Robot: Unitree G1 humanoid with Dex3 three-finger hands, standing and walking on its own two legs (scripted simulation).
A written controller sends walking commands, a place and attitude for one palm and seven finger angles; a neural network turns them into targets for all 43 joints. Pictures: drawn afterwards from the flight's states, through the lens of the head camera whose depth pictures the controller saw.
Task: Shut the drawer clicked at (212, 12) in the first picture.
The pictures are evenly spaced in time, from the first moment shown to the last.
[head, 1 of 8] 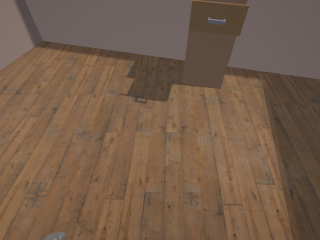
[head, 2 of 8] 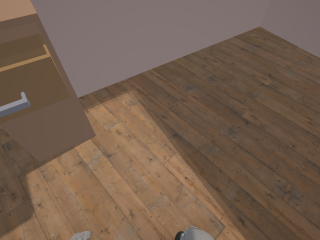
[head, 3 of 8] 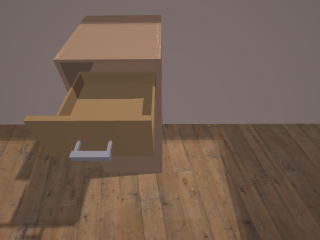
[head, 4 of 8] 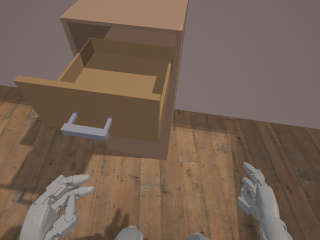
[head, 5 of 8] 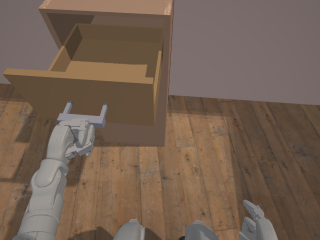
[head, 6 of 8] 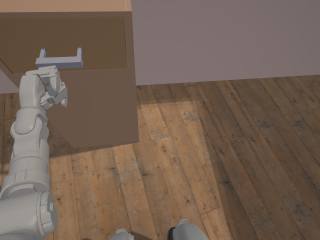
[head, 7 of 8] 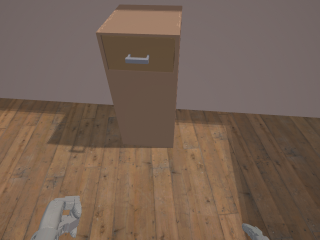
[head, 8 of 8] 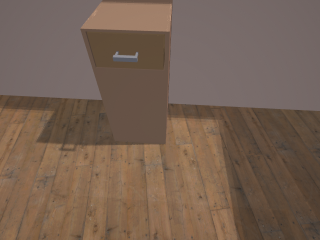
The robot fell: no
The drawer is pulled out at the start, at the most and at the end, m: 0.29 0.29 0.00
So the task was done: yes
